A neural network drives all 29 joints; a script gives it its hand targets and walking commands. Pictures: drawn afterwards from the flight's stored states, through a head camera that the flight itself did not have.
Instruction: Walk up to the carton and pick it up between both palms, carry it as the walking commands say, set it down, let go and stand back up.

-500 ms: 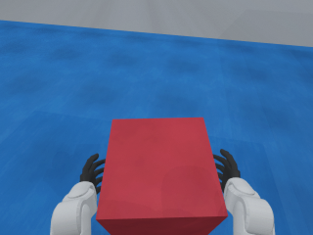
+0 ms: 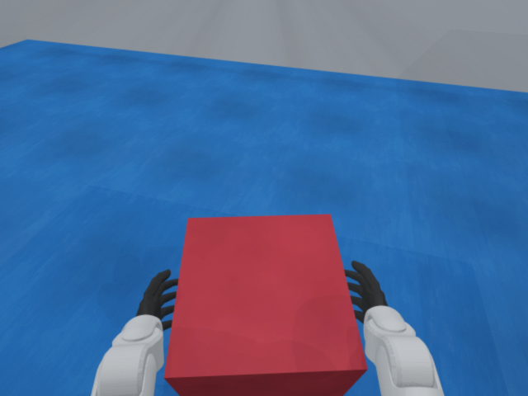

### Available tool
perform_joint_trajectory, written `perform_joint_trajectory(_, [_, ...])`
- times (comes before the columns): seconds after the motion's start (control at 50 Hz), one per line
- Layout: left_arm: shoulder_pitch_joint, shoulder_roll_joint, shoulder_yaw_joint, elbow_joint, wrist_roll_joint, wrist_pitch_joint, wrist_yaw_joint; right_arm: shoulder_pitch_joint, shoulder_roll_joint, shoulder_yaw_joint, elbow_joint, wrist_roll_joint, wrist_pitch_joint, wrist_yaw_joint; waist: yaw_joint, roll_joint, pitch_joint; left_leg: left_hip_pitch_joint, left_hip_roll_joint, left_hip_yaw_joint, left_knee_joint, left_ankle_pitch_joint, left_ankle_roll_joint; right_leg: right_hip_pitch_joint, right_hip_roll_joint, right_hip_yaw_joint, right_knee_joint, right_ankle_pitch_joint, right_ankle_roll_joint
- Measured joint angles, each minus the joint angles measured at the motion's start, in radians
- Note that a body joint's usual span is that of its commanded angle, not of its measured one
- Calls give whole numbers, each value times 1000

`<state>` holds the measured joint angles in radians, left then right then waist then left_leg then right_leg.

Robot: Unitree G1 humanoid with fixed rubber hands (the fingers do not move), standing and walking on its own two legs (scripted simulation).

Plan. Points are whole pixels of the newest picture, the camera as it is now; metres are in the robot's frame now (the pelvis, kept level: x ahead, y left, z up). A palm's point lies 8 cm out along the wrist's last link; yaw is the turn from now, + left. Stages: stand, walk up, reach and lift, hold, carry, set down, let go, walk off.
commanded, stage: hold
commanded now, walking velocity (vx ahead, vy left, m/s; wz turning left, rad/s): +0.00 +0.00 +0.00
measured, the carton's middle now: (262, 316) +0.29 +0.02 -0.04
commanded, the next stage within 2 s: set down in 0.38 s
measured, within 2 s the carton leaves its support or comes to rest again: neither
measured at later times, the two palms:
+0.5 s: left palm (153, 315) +0.25 +0.18 +0.03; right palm (369, 295) +0.29 -0.15 +0.05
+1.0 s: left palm (158, 321) +0.28 +0.19 -0.03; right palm (353, 310) +0.30 -0.14 -0.02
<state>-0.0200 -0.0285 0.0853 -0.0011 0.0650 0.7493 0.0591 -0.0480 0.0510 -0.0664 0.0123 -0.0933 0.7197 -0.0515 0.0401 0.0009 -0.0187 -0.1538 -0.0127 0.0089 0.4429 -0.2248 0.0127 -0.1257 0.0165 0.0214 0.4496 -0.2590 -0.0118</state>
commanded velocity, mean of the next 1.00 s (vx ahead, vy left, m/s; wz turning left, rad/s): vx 0.00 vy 0.00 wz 0.00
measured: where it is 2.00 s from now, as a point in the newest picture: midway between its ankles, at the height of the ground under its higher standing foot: outside the picture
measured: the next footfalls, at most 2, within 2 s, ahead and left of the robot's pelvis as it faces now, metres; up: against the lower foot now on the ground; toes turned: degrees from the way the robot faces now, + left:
none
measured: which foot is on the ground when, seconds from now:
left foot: down 0.00-1.00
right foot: down 0.00-1.00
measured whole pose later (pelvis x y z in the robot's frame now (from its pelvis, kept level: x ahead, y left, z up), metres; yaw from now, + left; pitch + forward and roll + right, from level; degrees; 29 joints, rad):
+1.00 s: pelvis -0.03 +0.03 -0.01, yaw -2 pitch +4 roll +0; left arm -0.38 -0.16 0.42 0.48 0.31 0.46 -0.02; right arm -0.46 0.10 -0.43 0.58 -0.31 0.41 0.08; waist 0.04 0.00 0.03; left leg -0.42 -0.07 -0.04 0.58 -0.23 0.04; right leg -0.40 0.04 0.13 0.58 -0.25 0.01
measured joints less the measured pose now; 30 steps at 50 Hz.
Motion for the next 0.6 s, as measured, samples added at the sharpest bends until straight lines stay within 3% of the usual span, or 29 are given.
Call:
perform_joint_trajectory(0.16, [-129, -7, 37, 157, 42, 15, -50, -82, 39, -87, 71, -50, 49, 4, -29, 8, 31, 14, 5, -28, 24, -4, -15, 20, 11, -17, 22, -9, -14])
perform_joint_trajectory(0.38, [-164, -50, 129, 140, 107, 0, -104, -147, 88, -140, 72, -84, 43, 18, 2, -3, 33, 38, 19, -36, -25, 13, -27, 45, 35, 2, -40, 24, -27])
perform_joint_trajectory(0.48, [-120, -75, 174, 141, 149, -17, -121, -153, 89, -127, 163, -90, 0, 29, 21, -3, 4, 54, 4, -79, -60, 50, -23, 61, 36, 20, -84, 43, -20])
perform_joint_trajectory(0.6, [-120, -81, 201, 226, 174, -67, -121, -177, 93, -153, 287, -128, -65, 50, 5, -3, 28, 30, -17, -88, -28, 15, -5, 44, 21, 27, -69, 43, 2])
